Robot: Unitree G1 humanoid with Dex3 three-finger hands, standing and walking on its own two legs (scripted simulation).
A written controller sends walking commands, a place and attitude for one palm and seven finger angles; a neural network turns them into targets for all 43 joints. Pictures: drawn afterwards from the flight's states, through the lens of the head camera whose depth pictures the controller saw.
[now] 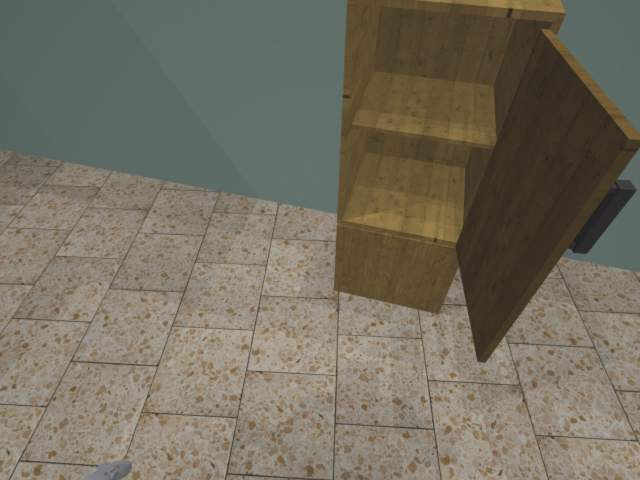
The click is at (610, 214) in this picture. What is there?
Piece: cupboard door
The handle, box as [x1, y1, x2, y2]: [567, 180, 636, 253]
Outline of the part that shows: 629,180 616,180 567,248 571,248 573,252 586,253 636,190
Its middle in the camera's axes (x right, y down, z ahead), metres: +0.42 -0.03 +0.60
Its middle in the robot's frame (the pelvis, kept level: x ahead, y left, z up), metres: +0.50 -0.38 +0.05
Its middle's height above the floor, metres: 0.82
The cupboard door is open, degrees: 100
